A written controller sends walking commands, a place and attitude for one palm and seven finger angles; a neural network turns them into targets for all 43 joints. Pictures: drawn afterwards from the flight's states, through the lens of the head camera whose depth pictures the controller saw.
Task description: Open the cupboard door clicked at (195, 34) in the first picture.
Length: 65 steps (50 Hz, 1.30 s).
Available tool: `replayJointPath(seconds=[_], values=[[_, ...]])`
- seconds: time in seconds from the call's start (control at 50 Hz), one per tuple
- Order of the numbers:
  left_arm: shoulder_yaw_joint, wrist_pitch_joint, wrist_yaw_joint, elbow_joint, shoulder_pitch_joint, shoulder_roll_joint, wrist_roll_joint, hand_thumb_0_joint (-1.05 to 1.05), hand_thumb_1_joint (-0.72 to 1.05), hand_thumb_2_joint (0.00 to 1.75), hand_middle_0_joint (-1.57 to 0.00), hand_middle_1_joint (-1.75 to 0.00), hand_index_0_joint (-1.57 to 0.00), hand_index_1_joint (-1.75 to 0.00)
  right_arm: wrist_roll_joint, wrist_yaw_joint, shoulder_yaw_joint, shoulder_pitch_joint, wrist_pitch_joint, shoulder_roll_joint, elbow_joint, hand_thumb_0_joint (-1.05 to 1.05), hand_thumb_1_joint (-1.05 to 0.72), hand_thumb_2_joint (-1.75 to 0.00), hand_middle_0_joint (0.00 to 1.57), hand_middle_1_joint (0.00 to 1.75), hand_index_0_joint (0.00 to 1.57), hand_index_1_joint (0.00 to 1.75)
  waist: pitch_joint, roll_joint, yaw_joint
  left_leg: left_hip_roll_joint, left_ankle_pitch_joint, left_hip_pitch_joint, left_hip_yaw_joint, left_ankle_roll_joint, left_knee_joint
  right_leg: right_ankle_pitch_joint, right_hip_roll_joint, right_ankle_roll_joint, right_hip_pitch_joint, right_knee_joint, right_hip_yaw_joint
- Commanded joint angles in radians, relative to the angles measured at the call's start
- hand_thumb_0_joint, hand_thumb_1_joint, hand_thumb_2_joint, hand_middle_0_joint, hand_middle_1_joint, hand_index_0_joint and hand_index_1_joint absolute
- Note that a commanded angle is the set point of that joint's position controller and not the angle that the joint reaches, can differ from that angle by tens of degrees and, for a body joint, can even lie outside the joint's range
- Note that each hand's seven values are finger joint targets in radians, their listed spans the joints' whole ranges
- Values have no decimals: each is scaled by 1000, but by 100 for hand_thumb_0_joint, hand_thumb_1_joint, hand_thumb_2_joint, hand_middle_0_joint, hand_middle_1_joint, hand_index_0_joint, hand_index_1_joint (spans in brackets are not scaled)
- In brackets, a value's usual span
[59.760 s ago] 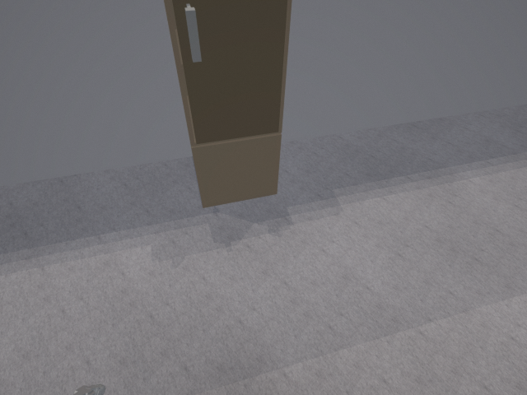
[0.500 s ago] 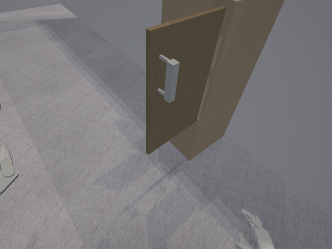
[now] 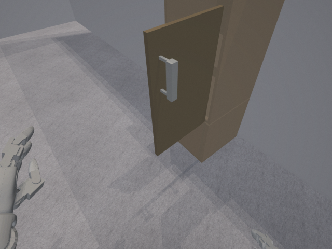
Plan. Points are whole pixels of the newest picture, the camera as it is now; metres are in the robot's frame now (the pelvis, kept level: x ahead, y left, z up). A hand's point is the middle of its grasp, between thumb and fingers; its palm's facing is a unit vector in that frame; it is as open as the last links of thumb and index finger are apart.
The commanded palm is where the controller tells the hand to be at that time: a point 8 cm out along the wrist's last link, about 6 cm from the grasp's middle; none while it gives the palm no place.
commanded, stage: let the arm hang, fingers relaxed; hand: left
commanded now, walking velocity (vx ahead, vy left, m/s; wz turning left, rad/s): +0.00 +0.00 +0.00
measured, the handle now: (167, 78) +0.62 +0.03 +0.10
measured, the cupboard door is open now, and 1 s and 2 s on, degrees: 93 93 93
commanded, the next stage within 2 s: look to check the result in 1.04 s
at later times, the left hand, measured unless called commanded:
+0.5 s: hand out of the picture -0.03 +0.20 -0.15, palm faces +0.06 -0.97 -0.25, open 7.2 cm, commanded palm none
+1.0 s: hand out of the picture -0.02 +0.17 -0.16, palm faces +0.07 -0.98 -0.18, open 7.3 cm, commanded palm none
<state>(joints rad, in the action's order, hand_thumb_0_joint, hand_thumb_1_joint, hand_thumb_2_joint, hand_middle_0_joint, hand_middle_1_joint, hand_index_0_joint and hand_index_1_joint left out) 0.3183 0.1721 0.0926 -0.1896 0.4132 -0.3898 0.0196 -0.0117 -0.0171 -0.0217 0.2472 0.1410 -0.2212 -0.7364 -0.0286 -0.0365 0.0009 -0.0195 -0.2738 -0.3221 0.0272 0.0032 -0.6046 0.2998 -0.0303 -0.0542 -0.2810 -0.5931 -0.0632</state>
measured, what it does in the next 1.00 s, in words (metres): stands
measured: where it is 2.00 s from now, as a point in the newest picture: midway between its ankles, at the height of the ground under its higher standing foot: outside the picture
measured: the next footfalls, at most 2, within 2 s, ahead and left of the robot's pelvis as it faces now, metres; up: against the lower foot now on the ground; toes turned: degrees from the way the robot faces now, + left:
none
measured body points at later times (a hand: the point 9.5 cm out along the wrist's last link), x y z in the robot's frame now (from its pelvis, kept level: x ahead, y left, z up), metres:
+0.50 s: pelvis +0.00 +0.01 +0.02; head +0.02 +0.00 +0.46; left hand -0.03 +0.26 -0.14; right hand +0.00 -0.22 -0.15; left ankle +0.01 +0.12 -0.73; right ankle +0.00 -0.08 -0.73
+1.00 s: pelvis -0.01 +0.01 +0.01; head +0.00 +0.00 +0.46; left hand -0.02 +0.22 -0.14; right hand -0.03 -0.19 -0.15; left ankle +0.01 +0.12 -0.73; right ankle +0.00 -0.08 -0.73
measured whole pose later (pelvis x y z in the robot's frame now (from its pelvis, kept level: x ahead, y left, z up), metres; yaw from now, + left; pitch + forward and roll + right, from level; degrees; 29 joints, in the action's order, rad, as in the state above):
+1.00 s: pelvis -0.01 +0.01 +0.01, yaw +1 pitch -2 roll +0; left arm 0.02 0.00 0.03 1.16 0.28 -0.11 0.01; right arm -0.03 -0.03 0.00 0.32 -0.01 -0.11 -1.14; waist 0.03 -0.02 0.01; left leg -0.02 -0.19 -0.19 0.06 -0.01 -0.42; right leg 0.22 -0.02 -0.04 -0.17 -0.42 -0.07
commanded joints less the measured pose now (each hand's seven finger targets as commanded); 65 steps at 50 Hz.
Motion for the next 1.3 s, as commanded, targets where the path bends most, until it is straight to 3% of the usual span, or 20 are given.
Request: replayJointPath(seconds=[0.0, 0.04, 0.06, 0.1, 0.12, 0.14, 0.16, 0.2, 0.22, 0.26, 0.34, 0.48, 0.78, 0.86, 1.02, 1.18, 1.28], values=[[-207, -161, -82, 473, -73, 62, 21, 0, 90, 90, -20, -30, -20, -30, -11, 17, -34, 16, -96, -88, 17, 0, -90, -90, 20, 30, 20, 30, 5, 330, 25, -2, -121, -83, -13, -11, -143, -398, 268, -96, 27, 166, 208], [-213, -167, -72, 597, -110, 51, 20, 0, 90, 90, -20, -30, -20, -30, -19, 16, -37, -20, -127, -87, 13, 0, -90, -90, 20, 30, 20, 30, 48, 307, 9, 3, -148, -94, -7, -17, -107, -501, 272, -114, 75, 157, 194], [-223, -171, -68, 661, -131, 47, 17, 0, 90, 90, -20, -30, -20, -30, -21, 15, -32, -17, -138, -82, -7, 0, -90, -90, 20, 30, 20, 30, 50, 273, 17, -4, -90, -43, -13, -19, -32, -516, 256, -100, 76, 144, 180], [-245, -171, -68, 785, -162, 54, 4, 0, 90, 90, -20, -30, -20, -30, -24, 12, -18, 12, -139, -82, -68, 0, -90, -90, 20, 30, 20, 30, 2, 127, 25, -60, 278, 110, -68, -34, 107, -407, 175, -19, 45, 98, 120], [-254, -174, -67, 840, -168, 61, 3, 0, 90, 90, -20, -30, -20, -30, -25, 12, -11, -7, -138, -94, -91, 0, -90, -90, 20, 30, 20, 30, -7, 4, 9, -97, 321, 112, -100, -42, 135, -269, 135, 7, 45, 99, 91], [-260, -176, -67, 905, -174, 68, -1, 0, 90, 90, -20, -30, -20, -30, -23, 9, -3, -23, -137, -91, -119, 0, -90, -90, 20, 30, 20, 30, 31, -109, 3, -116, 310, 76, -122, -55, 176, -170, 116, 18, 57, 107, 78], [-265, -176, -69, 965, -164, 71, -5, 0, 90, 90, -20, -30, -20, -30, -20, 4, 5, -27, -138, -85, -142, 0, -90, -90, 20, 30, 20, 30, 38, -144, -3, -122, 249, 50, -130, -59, 214, -114, 104, 21, 90, 131, 73], [-271, -166, -71, 1071, -132, 81, -9, 0, 90, 90, -20, -30, -20, -30, -15, -6, 12, -21, -137, -66, -186, 0, -90, -90, 20, 30, 20, 30, 17, -125, -6, -98, 199, 67, -92, -42, 212, -172, 120, 4, 132, 187, 103], [-252, -160, -65, 1084, -112, 120, 0, 0, 90, 90, -20, -30, -20, -30, -20, -11, 1, 0, -137, -48, -195, 0, -90, -90, 20, 30, 20, 30, -22, -115, -7, -93, 196, 92, -83, -38, 199, -207, 127, -4, 155, 206, 98], [-263, -157, -65, 1131, -124, 113, -7, 0, 90, 90, -20, -30, -20, -30, -16, -13, -1, 26, -140, -33, -231, 0, -90, -90, 20, 30, 20, 30, -34, -104, 4, -87, 181, 118, -70, -33, 208, -228, 140, -10, 160, 223, 98], [-281, -158, -66, 1212, -137, 110, -10, 0, 90, 90, -20, -30, -20, -30, -10, -15, -1, 60, -145, -38, -286, 0, -90, -90, 20, 30, 20, 30, 41, -8, 9, -94, 141, 116, -77, -34, 250, -162, 137, -8, 123, 268, 91], [-295, -158, -60, 1304, -108, 111, -14, 0, 90, 90, -20, -30, -20, -30, -7, -17, 6, 92, -147, -31, -353, 0, -90, -90, 20, 30, 20, 30, 85, 48, 9, -88, 122, 145, -62, -34, 274, -109, 138, -5, 92, 296, 99], [-290, -159, -50, 1329, -66, 156, -11, 0, 90, 90, -20, -30, -20, -30, -11, -18, 7, 137, -148, 25, -393, 0, -90, -90, 20, 30, 20, 30, 141, 42, 10, -74, 58, 109, -49, -32, 283, -22, 135, -2, 42, 300, 111], [-289, -158, -50, 1331, -61, 163, -12, 0, 90, 90, -20, -30, -20, -30, -10, -20, 7, 142, -146, 35, -394, 0, -90, -90, 20, 30, 20, 30, 142, -1, 8, -75, 67, 105, -50, -32, 282, -46, 135, -4, 45, 292, 110], [-285, -153, -49, 1327, -57, 163, -12, 0, 90, 90, -20, -30, -20, -30, -8, -22, 1, 148, -145, 28, -388, 0, -90, -90, 20, 30, 20, 30, 122, 35, 8, -77, 93, 119, -52, -32, 270, -68, 136, -4, 58, 292, 103], [-283, -155, -51, 1326, -68, 157, -12, 0, 90, 90, -20, -30, -20, -30, -11, -21, 0, 143, -148, 21, -391, 0, -90, -90, 20, 30, 20, 30, 138, 25, 12, -76, 59, 114, -53, -30, 277, -22, 136, -5, 39, 300, 113], [-282, -153, -52, 1323, -74, 150, -12, 0, 90, 90, -20, -30, -20, -30, -9, -21, 0, 131, -143, 10, -389, 0, -90, -90, 20, 30, 20, 30, 122, 21, 11, -81, 89, 124, -56, -32, 278, -63, 137, -5, 56, 293, 112]])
